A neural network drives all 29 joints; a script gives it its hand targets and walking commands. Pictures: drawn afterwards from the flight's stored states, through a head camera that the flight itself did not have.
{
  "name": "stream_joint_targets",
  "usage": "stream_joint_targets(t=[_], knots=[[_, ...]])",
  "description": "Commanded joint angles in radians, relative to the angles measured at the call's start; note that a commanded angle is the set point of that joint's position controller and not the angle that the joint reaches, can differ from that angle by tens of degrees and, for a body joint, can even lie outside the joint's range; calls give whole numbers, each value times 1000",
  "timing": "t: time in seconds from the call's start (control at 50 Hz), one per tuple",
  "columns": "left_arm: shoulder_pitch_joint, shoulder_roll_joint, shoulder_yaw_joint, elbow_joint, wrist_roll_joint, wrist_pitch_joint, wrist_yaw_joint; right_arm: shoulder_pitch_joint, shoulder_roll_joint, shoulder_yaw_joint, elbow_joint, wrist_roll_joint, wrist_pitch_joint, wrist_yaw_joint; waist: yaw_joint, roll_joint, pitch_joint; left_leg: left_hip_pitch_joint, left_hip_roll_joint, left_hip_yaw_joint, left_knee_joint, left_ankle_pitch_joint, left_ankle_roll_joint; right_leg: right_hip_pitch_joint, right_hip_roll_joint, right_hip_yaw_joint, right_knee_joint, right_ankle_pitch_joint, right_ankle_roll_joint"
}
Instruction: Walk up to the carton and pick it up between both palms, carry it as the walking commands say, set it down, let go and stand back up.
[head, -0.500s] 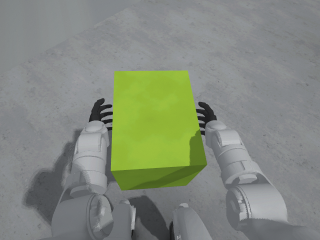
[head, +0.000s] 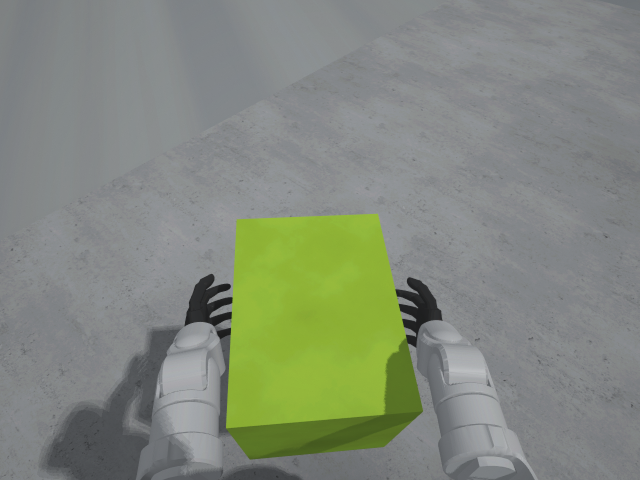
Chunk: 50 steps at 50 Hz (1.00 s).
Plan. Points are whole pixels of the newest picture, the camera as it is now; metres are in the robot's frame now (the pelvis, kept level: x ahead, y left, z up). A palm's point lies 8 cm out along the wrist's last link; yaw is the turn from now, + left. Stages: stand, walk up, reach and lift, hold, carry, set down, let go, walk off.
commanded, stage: reach and lift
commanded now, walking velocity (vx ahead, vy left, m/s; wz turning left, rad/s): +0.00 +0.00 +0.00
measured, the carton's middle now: (313, 337) +0.34 +0.02 -0.09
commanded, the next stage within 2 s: hold in 1.88 s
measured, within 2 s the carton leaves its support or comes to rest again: neither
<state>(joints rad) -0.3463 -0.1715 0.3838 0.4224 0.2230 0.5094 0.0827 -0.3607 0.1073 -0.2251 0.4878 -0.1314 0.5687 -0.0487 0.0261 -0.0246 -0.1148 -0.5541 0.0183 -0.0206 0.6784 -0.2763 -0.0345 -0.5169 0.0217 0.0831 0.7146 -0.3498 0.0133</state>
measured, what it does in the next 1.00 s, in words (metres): stands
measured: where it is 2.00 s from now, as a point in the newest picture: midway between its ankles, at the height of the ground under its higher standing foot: outside the picture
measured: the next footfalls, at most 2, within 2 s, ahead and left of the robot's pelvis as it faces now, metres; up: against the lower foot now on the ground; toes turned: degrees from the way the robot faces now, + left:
none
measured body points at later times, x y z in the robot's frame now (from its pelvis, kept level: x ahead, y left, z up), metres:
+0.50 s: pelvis -0.02 -0.01 +0.01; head -0.07 -0.01 +0.46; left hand +0.29 +0.16 +0.05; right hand +0.30 -0.14 +0.05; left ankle +0.03 +0.14 -0.72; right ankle +0.00 -0.13 -0.72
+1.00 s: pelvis -0.01 +0.01 +0.02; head -0.04 +0.01 +0.47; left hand +0.30 +0.17 +0.05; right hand +0.31 -0.14 +0.04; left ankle +0.03 +0.14 -0.72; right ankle +0.00 -0.13 -0.72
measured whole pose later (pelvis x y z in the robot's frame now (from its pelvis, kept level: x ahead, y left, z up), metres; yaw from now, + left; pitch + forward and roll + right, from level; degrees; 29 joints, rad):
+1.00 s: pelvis -0.01 +0.01 +0.02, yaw +0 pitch -2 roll +0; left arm -0.38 -0.17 0.31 0.37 0.26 0.72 0.11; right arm -0.34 0.10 -0.22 0.42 -0.18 0.70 -0.01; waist 0.03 -0.02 -0.05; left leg -0.27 0.01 -0.02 0.52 -0.21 -0.03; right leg -0.23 0.01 0.08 0.54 -0.28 0.01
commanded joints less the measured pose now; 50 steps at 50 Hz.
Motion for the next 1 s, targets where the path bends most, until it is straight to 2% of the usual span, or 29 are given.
stream_joint_targets(t=[0.0,0.1,0.14,0.18,0.22,0.24,0.32,0.38,0.4,0.46,0.56,0.62,0.66,0.74,0.78,0.88,0.94,0.98], knots=[[-443,-1012,-740,-104,-228,74,-269,-677,999,616,-262,188,-56,305,86,20,-509,609,-114,-63,-112,581,-5,254,110,-3,-185,426,-11],[-435,-956,-705,-128,-218,117,-274,-672,1004,638,-267,199,1,309,118,19,-418,623,-121,-43,-155,516,10,284,99,1,-228,392,-7],[-420,-950,-700,-121,-214,138,-279,-643,998,629,-253,191,23,309,106,23,-378,628,-123,-38,-175,495,11,296,98,-4,-250,383,-7],[-405,-934,-691,-119,-217,154,-286,-658,1014,656,-274,207,41,306,124,3,-371,639,-124,-31,-184,482,17,315,92,-1,-261,393,-1],[-444,-917,-692,-144,-225,167,-293,-656,1020,650,-267,210,58,306,113,8,-344,638,-123,-26,-196,447,19,320,86,-1,-276,370,0],[-455,-912,-692,-155,-230,171,-296,-642,1031,647,-247,208,68,307,113,-2,-342,639,-123,-26,-201,448,22,323,84,2,-281,377,2],[-469,-900,-705,-150,-243,197,-308,-681,1040,662,-283,221,91,301,116,-4,-305,637,-127,-20,-219,386,24,349,77,3,-306,326,6],[-516,-896,-720,-157,-254,206,-319,-718,1041,656,-288,218,104,297,97,-19,-291,638,-129,-15,-228,341,26,354,73,2,-324,285,8],[-543,-896,-719,-155,-259,207,-320,-726,1048,645,-269,217,110,298,90,-30,-267,633,-127,-15,-230,305,29,334,71,2,-327,243,8],[-606,-900,-686,-101,-241,216,-328,-759,1020,573,-204,182,112,302,66,-15,-187,582,-127,-12,-239,175,23,298,68,-3,-343,109,-3],[-812,-959,-684,-58,-263,198,-343,-844,1023,462,-94,151,82,316,-4,-4,-177,546,-122,-1,-237,-14,14,251,52,-6,-358,-75,-24],[-900,-991,-693,-47,-275,181,-355,-901,1051,423,-59,150,56,322,-28,13,-228,544,-120,2,-222,-49,10,243,41,-3,-356,-101,-32],[-934,-1017,-724,-62,-296,170,-360,-909,1064,418,-72,153,42,322,-53,21,-287,545,-116,-2,-216,-32,6,263,41,-5,-350,-65,-34],[-851,-1033,-737,-53,-295,178,-364,-834,1071,422,-85,147,50,312,-76,30,-299,555,-115,-8,-230,62,5,327,46,-8,-346,65,-29],[-812,-1035,-735,-44,-288,188,-367,-775,1056,403,-75,130,60,309,-97,32,-289,546,-115,-14,-237,89,6,352,47,-3,-347,115,-32],[-686,-1057,-776,-83,-285,199,-362,-693,1029,461,-181,143,70,304,-104,48,-331,584,-113,-38,-247,245,-1,413,63,-7,-327,311,-28],[-591,-1067,-815,-135,-296,201,-352,-651,1010,524,-278,164,74,302,-94,53,-382,625,-114,-51,-240,364,-8,447,71,2,-318,436,-26],[-508,-1074,-822,-146,-295,204,-345,-642,992,572,-350,180,81,296,-83,31,-388,652,-109,-63,-240,433,-7,455,76,5,-316,494,-21]])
